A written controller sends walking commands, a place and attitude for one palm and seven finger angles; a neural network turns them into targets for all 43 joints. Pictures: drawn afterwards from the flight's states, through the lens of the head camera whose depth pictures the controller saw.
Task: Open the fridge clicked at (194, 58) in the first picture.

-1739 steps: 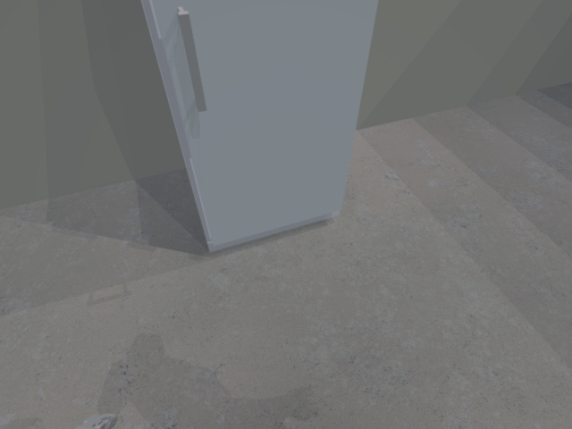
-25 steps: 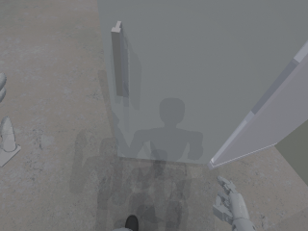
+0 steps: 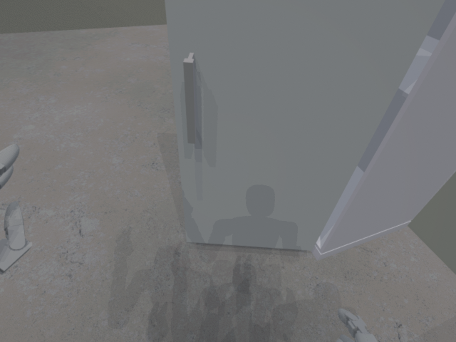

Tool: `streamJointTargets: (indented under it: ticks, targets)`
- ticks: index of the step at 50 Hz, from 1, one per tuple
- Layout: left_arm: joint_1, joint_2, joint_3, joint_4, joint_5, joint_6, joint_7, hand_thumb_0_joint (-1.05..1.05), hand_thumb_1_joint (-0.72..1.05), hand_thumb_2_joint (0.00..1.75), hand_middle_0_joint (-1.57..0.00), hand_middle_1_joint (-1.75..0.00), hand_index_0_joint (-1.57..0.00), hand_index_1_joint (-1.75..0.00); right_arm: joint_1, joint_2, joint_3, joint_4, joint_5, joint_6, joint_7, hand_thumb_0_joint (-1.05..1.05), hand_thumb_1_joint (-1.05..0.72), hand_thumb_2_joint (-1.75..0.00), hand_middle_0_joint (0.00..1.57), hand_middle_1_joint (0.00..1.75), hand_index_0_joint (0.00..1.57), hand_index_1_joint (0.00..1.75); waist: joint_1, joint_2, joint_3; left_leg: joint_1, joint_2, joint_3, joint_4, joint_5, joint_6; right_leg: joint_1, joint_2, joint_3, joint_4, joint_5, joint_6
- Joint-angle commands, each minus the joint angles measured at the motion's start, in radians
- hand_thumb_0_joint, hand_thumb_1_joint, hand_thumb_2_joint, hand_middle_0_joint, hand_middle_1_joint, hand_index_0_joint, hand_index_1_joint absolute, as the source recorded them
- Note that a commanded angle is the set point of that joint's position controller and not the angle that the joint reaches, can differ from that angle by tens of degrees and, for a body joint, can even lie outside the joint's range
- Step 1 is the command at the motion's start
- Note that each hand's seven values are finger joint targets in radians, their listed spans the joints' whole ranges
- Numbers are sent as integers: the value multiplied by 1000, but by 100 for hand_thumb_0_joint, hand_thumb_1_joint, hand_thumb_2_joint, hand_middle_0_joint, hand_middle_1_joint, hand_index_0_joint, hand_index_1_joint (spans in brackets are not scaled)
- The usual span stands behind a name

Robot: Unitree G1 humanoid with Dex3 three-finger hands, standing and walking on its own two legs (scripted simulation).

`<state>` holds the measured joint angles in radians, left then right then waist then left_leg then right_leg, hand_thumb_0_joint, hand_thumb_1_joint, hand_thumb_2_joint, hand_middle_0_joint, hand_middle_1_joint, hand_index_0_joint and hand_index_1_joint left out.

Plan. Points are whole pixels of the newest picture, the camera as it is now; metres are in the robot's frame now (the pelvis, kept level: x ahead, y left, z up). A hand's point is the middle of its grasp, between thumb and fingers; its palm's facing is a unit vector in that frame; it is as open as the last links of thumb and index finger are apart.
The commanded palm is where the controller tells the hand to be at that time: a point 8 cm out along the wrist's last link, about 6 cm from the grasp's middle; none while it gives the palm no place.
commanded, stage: stop stepping back and stand still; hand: left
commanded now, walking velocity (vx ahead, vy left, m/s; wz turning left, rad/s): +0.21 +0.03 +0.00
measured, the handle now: (191, 101) +0.68 +0.14 +0.09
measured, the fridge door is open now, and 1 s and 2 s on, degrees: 66 66 66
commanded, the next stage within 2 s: let the arm hang, fingers relaxed in 0.50 s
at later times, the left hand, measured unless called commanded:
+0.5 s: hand out of the picture +0.14 +0.30 +0.18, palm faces +0.53 -0.70 -0.48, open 7.4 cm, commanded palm +0.08 +0.32 +0.18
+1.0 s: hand out of the picture +0.01 +0.19 -0.18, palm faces +0.14 -0.97 -0.18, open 6.9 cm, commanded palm none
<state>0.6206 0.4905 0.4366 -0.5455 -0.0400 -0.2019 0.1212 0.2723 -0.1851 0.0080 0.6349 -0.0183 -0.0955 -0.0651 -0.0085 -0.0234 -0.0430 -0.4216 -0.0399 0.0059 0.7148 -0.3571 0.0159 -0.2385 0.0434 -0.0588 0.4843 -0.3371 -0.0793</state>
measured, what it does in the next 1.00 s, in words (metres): steps on the spot: left foot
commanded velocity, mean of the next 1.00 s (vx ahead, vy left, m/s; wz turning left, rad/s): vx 0.06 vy -0.01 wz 0.00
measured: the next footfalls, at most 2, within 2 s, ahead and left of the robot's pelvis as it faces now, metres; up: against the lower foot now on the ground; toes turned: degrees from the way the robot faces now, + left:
left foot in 0.22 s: +0.00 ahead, +0.13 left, +0.00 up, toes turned +9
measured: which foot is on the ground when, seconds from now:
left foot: up 0.00-0.20, down 0.22-1.00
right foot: down 0.00-1.00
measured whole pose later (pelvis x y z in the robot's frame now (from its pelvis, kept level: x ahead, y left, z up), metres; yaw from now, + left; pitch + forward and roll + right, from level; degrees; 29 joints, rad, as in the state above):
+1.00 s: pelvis -0.04 +0.01 -0.01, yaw +9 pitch +0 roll -1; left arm 0.23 0.19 0.01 0.88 0.01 0.03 0.01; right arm 0.25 -0.20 -0.02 0.94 -0.03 0.04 -0.02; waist -0.02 -0.01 0.07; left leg -0.32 0.01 -0.01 0.62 -0.28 0.01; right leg -0.31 0.02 -0.03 0.59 -0.27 -0.02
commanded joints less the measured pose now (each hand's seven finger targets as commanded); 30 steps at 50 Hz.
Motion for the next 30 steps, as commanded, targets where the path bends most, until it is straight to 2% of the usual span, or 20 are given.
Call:
streamJointTargets:
  ticks: [1,3,6,8,9,11,12,13,16,17,19,20,21,22,23,24,25,26,29,30]
  targets:
    - [-261,97,97,-36,-14,-42,27,0,90,90,-20,-30,-20,-30,-134,-164,-70,-121,5,-45,-17,0,-90,-90,20,30,20,30,-17,-135,73,-172,71,-57,432,-17,-8,-134,-370,452,-332,-364,-126]
    - [-271,58,44,72,2,-36,31,0,90,90,-20,-30,-20,-30,-134,-136,-42,-117,1,-45,-22,0,-90,-90,20,30,20,30,-17,-44,60,-52,98,-1,246,7,2,-175,-312,309,-304,-340,-81]
    - [-365,24,-44,23,21,-27,36,0,90,90,-20,-30,-20,-30,-157,-146,-47,-125,6,-72,-46,0,-90,-90,20,30,20,30,2,-96,61,143,72,75,-11,-46,25,-219,-278,226,-276,-403,-56]
    - [-349,39,-32,-31,24,-27,45,0,90,90,-20,-30,-20,-30,-123,-150,-47,-122,-3,-89,-52,0,-90,-90,20,30,20,30,1,-85,22,233,44,110,-167,-42,30,-170,-229,176,-187,-358,-35]
    - [-353,54,-17,-95,19,-33,46,0,90,90,-20,-30,-20,-30,-113,-164,-54,-129,-2,-99,-50,0,-90,-90,20,30,20,30,-8,-3,4,278,71,34,-259,-82,46,-175,-192,150,-59,-302,-12]
    - [-344,128,58,-225,22,-59,57,0,90,90,-20,-30,-20,-30,-117,-182,-54,-160,6,-104,-44,0,-90,-90,20,30,20,30,-8,339,27,313,358,-439,-517,-284,163,-346,-28,-5,348,-179,83]
    - [-348,142,84,-253,31,-67,60,0,90,90,-20,-30,-20,-30,-139,-157,-52,-167,0,-106,-35,0,-90,-90,20,30,20,30,-4,307,71,193,404,-484,-587,-293,204,-339,-26,38,509,-150,83]
    - [-333,172,127,-266,26,-76,54,0,90,90,-20,-30,-20,-30,-142,-143,-55,-149,2,-112,-22,0,-90,-90,20,30,20,30,3,232,75,135,384,-433,-594,-309,188,-315,-54,62,563,-119,83]
    - [-188,151,152,-245,24,-63,51,0,90,90,-20,-30,-20,-30,-148,-140,-54,-159,4,-112,1,0,-90,-90,20,30,20,30,24,375,84,-52,313,-216,-547,-342,136,-96,-78,35,377,-69,74]
    - [-161,126,137,-202,22,-65,53,0,90,90,-20,-30,-20,-30,-151,-132,-48,-152,4,-110,1,0,-90,-90,20,30,20,30,29,353,81,-101,292,-157,-501,-329,107,6,-71,10,269,-73,70]
    - [-124,98,121,-105,22,-47,53,0,90,90,-20,-30,-20,-30,-131,-142,-53,-157,6,-94,-2,0,-90,-90,20,30,20,30,41,219,34,-197,210,-56,-336,-362,51,223,-15,-37,101,-97,57]
    - [-130,100,119,-63,25,-40,51,0,90,90,-20,-30,-20,-30,-130,-138,-59,-157,7,-85,-4,0,-90,-90,20,30,20,30,49,30,36,-231,129,19,-102,-318,25,219,-68,85,-44,-186,17]
    - [-104,90,104,4,18,-24,44,0,90,90,-20,-30,-20,-30,-128,-127,-68,-164,11,-79,-1,0,-90,-90,20,30,20,30,43,-258,56,-251,37,70,231,-219,1,89,-276,487,-247,-410,-82]
    - [-204,97,80,-33,3,-28,40,0,90,90,-20,-30,-20,-30,-151,-141,-62,-167,14,-82,-5,0,-90,-90,20,30,20,30,32,-277,102,-273,44,4,407,-152,-5,12,-398,639,-331,-317,-123]
    - [-259,138,117,-38,6,-56,40,0,90,90,-20,-30,-20,-30,-119,-145,-58,-132,-1,-84,-6,0,-90,-90,20,30,20,30,1,-165,86,-234,86,-16,438,-73,-18,5,-392,541,-297,-85,-136]
    - [-234,103,106,30,9,-52,41,0,90,90,-20,-30,-20,-30,-93,-120,-45,-102,4,-89,1,0,-90,-90,20,30,20,30,3,-157,-5,-196,86,-17,397,-63,-16,51,-360,495,-245,-75,-124]
    - [-224,64,73,49,7,-45,37,0,90,90,-20,-30,-20,-30,-87,-118,-41,-97,5,-86,3,0,-90,-90,20,30,20,30,-1,-109,4,-89,91,0,319,-40,-16,-54,-316,404,-237,-174,-91]
    - [-253,72,62,7,7,-43,32,0,90,90,-20,-30,-20,-30,-114,-130,-47,-106,11,-81,-3,0,-90,-90,20,30,20,30,3,-124,31,-3,98,24,205,-19,-14,-125,-292,329,-226,-174,-71]
    - [-272,71,43,-49,12,-60,38,0,90,90,-20,-30,-20,-30,-134,-121,-31,-102,1,-95,-21,0,-90,-90,20,30,20,30,4,-121,22,212,62,83,-102,25,5,-167,-238,190,-174,-178,-35]
    - [-291,-148,-292,680,92,134,-86,0,90,90,-20,-30,-20,-30,-39,-238,-79,138,3,-75,88,0,-90,-90,20,30,20,30,-94,26,65,169,140,-22,-115,288,15,-228,-254,12,135,241,7]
